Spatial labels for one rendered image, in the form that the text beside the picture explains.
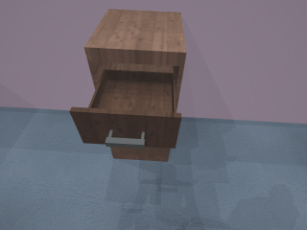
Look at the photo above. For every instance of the cabinet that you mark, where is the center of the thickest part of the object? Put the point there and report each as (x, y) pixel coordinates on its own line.
(132, 40)

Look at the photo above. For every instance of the handle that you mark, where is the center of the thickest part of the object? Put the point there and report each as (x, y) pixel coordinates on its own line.
(131, 143)

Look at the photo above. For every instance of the drawer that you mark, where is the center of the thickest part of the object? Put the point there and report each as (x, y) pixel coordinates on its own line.
(129, 103)

